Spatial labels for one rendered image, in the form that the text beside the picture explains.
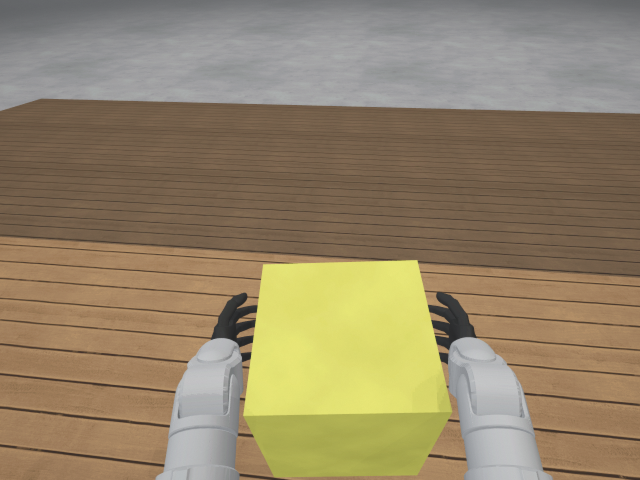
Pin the right robot hand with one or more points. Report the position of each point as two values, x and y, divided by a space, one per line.
459 326

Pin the carton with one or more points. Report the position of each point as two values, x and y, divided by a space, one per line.
345 376

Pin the left robot forearm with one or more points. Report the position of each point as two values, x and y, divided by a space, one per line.
205 416

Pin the right robot forearm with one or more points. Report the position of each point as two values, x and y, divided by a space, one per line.
494 418

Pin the left robot hand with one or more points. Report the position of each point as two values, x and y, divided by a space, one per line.
227 326

